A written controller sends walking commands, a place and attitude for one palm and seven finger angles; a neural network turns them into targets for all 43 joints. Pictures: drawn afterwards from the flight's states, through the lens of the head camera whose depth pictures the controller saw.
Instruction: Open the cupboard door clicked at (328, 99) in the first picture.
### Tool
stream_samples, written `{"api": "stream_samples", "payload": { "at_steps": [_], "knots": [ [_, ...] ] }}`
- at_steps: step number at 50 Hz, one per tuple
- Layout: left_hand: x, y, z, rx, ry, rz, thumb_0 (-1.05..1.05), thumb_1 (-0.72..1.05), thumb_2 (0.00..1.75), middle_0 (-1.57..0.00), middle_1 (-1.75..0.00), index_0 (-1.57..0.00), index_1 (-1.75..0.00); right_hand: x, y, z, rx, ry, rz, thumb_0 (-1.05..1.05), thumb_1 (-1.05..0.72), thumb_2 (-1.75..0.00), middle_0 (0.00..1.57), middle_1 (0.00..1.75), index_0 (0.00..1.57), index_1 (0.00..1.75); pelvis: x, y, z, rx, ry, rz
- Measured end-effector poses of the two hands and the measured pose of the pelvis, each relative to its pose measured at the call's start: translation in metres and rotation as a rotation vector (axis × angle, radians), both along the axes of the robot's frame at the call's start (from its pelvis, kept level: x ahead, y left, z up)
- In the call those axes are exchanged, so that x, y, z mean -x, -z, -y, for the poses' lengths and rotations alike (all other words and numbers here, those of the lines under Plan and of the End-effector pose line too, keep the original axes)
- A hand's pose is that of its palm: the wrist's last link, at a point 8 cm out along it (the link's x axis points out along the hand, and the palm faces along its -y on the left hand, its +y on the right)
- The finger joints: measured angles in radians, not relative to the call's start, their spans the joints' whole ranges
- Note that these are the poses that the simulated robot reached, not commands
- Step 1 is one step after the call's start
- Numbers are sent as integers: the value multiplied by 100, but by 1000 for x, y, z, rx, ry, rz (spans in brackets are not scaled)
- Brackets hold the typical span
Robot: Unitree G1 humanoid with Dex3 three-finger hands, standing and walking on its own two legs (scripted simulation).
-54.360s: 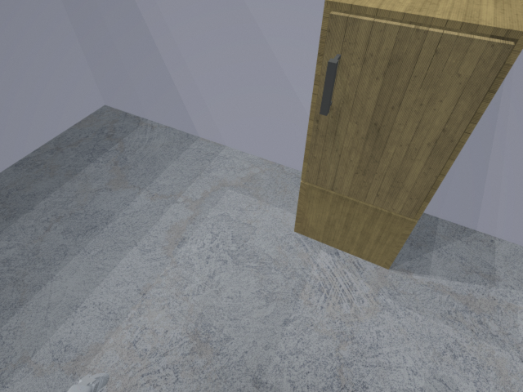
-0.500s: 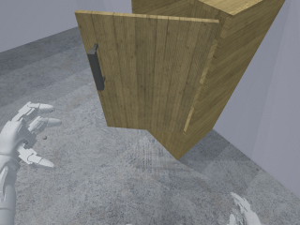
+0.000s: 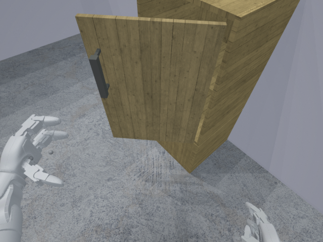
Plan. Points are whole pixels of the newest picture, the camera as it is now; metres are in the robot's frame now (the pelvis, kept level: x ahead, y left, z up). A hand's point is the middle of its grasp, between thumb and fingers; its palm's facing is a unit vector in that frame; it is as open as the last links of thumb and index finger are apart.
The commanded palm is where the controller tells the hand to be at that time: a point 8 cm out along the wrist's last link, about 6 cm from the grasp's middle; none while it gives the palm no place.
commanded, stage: move the hooked fingers beside the handle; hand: left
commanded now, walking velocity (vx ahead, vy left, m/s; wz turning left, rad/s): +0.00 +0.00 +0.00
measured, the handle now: (101, 74) +0.59 +0.24 +0.06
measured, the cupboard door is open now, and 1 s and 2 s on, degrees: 44 44 44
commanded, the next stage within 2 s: none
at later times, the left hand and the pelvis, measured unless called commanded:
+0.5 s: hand (63, 123) +0.37 +0.28 +0.07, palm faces +0.01 -1.00 -0.01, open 14.0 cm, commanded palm +0.35 +0.33 +0.08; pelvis +0.00 -0.01 -0.01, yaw -2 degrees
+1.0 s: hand (70, 102) +0.45 +0.29 +0.07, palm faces -0.02 -1.00 +0.00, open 14.0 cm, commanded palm +0.43 +0.33 +0.07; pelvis +0.00 +0.01 -0.02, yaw -2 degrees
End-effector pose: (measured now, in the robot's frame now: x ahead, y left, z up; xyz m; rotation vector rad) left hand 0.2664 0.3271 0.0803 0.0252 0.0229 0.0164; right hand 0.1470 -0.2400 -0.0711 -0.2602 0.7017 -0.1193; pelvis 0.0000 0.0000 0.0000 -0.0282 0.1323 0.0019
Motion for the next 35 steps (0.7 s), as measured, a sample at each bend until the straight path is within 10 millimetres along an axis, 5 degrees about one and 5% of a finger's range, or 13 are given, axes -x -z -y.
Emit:
{"api": "stream_samples", "payload": {
  "at_steps": [7,20,35],
  "knots": [
    [-13,4,-5,5,-23,-14,-1,-50,30,-30,-120,-30,-120,4,5,7,17,-1,-25,1,-90,-90,20,30,20,30,5,2,5,0,-10,-5],
    [-77,-2,6,21,37,-9,-1,-50,30,-30,-120,-30,-120,44,17,26,36,85,-150,1,-90,-90,20,30,20,30,2,5,6,-6,17,-54],
    [-105,4,-15,26,22,2,-1,-50,30,-30,-120,-30,-120,83,25,31,76,137,-323,1,-90,-90,20,30,20,30,1,9,0,6,18,-100]
  ]
}}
